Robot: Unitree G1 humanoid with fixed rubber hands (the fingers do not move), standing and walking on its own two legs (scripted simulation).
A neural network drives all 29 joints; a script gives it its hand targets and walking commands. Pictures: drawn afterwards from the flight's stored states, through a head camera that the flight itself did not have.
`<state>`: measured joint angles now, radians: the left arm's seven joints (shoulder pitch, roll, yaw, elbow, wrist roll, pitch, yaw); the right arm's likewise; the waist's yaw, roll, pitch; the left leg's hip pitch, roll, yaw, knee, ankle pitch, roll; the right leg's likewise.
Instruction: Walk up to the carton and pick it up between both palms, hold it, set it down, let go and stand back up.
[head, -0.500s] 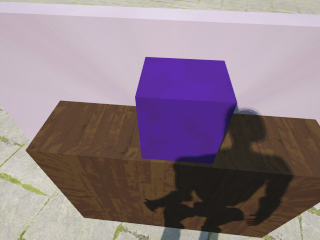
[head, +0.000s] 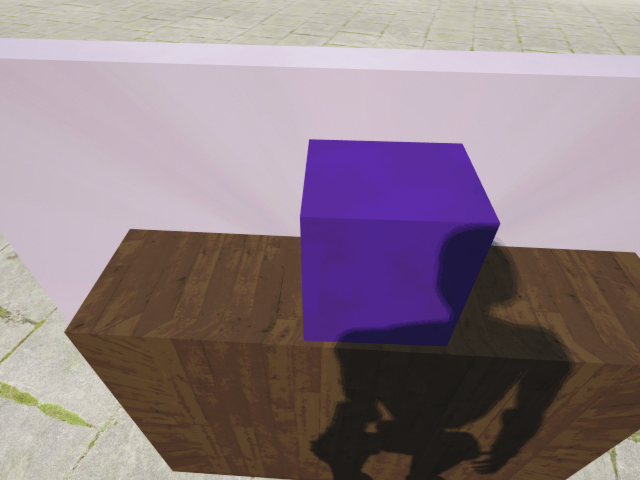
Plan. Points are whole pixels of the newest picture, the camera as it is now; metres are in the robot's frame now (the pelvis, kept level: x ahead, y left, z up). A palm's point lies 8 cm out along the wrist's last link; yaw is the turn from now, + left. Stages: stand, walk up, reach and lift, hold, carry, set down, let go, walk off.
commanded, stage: stand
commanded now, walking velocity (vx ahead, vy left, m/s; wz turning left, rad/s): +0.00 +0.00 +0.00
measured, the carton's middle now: (379, 245) +0.45 -0.06 +0.07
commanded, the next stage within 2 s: none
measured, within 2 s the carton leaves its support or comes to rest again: neither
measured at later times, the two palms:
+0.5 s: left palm out of the picture -0.09 +0.20 -0.15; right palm out of the picture -0.10 -0.18 -0.15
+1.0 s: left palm out of the picture -0.08 +0.19 -0.15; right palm out of the picture -0.08 -0.19 -0.15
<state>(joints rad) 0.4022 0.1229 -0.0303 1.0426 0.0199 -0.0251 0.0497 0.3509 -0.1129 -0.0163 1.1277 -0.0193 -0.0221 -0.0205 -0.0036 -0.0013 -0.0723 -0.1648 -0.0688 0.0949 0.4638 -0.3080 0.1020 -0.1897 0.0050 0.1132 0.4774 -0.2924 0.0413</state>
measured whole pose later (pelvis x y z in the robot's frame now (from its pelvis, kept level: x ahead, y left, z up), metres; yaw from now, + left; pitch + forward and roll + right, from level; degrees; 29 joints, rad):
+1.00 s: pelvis -0.02 +0.01 +0.00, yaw -1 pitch +0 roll +0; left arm 0.38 0.07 -0.05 1.19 0.01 -0.01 0.05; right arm 0.38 -0.11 -0.01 1.15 -0.02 -0.01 -0.04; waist -0.02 0.00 -0.02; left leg -0.16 -0.10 0.12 0.40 -0.25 0.12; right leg -0.22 -0.03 0.14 0.48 -0.26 0.06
